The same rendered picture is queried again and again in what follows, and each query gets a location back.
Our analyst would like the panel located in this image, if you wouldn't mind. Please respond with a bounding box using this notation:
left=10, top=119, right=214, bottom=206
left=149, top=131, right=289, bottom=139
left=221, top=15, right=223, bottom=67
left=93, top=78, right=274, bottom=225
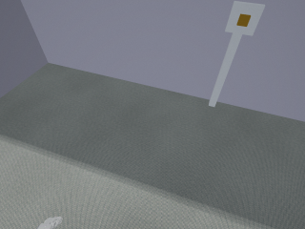
left=209, top=1, right=265, bottom=107

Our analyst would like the robot left hand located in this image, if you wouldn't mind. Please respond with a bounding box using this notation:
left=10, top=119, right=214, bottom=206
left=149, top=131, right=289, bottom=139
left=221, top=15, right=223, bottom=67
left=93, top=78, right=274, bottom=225
left=36, top=217, right=63, bottom=229

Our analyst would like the button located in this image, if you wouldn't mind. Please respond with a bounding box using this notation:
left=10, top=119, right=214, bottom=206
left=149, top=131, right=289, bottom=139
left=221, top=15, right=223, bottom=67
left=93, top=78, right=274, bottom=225
left=236, top=13, right=251, bottom=27

